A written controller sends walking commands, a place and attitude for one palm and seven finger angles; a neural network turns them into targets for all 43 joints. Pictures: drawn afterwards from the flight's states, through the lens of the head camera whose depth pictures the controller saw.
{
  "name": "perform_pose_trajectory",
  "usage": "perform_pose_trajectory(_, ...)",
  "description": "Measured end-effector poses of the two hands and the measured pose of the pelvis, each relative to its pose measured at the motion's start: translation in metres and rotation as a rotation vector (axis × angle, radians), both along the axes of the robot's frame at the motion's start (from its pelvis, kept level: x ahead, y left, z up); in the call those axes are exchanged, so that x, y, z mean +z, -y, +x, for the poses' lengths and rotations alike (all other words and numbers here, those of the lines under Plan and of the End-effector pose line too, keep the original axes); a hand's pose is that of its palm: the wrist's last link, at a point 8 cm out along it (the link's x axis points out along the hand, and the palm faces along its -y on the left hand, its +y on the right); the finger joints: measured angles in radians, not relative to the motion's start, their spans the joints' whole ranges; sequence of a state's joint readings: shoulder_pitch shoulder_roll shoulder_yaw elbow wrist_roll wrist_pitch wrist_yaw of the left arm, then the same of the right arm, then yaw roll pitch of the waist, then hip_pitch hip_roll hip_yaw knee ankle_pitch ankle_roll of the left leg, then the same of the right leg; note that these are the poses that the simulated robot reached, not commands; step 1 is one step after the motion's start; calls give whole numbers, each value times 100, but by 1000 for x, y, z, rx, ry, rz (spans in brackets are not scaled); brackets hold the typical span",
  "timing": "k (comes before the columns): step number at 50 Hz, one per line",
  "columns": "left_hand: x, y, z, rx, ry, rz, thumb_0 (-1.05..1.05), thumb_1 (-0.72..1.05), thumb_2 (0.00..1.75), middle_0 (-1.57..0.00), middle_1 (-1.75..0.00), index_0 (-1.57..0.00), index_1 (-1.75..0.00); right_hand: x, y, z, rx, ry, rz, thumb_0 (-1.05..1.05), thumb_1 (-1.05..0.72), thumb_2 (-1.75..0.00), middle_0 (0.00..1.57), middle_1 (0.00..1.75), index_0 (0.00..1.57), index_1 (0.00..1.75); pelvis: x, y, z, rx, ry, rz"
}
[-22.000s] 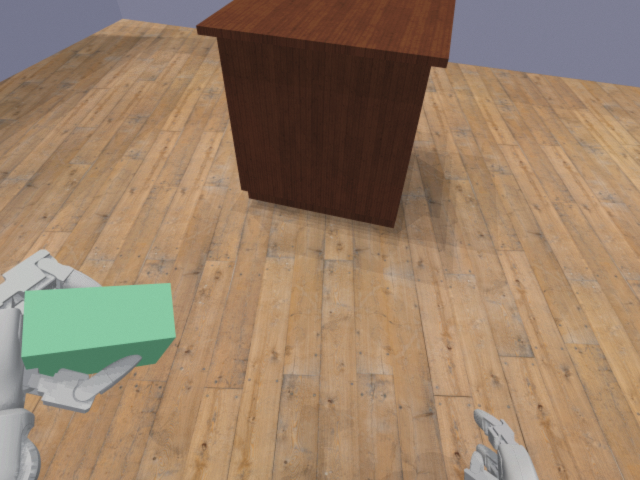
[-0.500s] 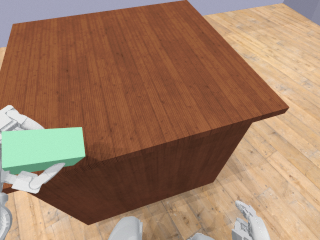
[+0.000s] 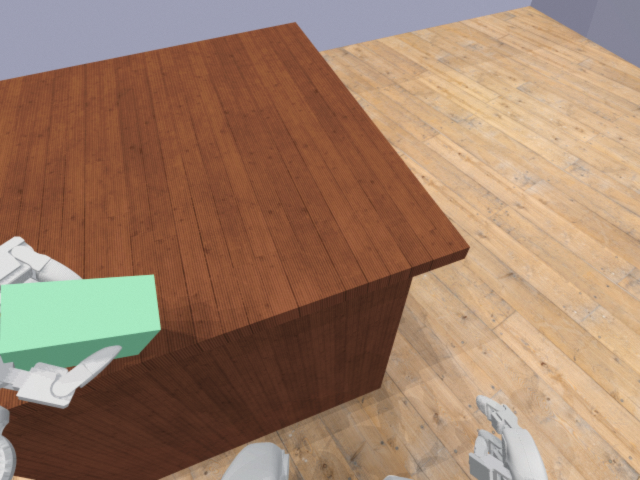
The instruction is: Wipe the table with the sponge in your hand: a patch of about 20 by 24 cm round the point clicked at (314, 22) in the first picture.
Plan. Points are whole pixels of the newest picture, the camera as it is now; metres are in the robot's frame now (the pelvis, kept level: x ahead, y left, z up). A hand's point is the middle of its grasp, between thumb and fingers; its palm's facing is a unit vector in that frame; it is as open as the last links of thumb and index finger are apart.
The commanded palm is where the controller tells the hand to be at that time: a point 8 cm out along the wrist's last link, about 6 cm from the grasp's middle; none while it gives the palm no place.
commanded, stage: come to a stop and stand still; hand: left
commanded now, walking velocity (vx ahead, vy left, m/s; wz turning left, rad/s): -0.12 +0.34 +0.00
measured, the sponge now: (103, 323) +0.23 +0.22 +0.14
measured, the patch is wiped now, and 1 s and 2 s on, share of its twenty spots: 0.00 0.00 0.00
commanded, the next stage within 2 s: look again from close up in 0.84 s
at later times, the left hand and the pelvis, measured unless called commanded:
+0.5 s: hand (28, 334) +0.21 +0.27 +0.17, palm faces +0.43 -0.81 -0.40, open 9.4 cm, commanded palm +0.16 +0.30 +0.19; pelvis +0.00 +0.01 +0.01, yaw +1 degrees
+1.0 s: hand out of the picture +0.23 +0.31 +0.19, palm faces +0.47 -0.76 -0.45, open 9.4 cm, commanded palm +0.15 +0.31 +0.19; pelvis +0.00 +0.03 +0.01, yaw +2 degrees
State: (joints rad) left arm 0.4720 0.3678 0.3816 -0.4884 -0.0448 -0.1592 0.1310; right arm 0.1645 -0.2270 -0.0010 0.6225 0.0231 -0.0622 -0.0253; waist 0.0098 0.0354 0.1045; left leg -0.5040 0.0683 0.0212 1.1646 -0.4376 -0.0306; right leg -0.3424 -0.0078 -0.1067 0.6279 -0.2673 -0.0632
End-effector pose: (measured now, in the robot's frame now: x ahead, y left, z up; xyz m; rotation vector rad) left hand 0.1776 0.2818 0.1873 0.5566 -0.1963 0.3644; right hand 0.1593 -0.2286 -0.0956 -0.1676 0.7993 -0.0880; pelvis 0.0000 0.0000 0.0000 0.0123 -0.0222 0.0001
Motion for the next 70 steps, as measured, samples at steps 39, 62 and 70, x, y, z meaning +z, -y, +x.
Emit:
perform_pose_trajectory(39,3,-49,-23,74,93,-112,-1,-44,105,-80,-137,-81,-137,32,-65,-9,60,72,-6,1,-90,-90,20,30,20,30,15,-35,-5,28,4,-24)
perform_pose_trajectory(62,-12,-21,28,-147,-16,-77,-1,-44,105,-80,-137,-81,-137,38,-30,16,-5,92,-43,1,-90,-90,20,30,20,30,14,-36,23,-5,-29,-17)
perform_pose_trajectory(70,6,-56,36,-8,116,-52,-1,-44,106,-80,-137,-81,-137,47,-41,48,61,109,-73,2,-90,-90,20,30,20,30,14,-32,36,14,-19,-26)
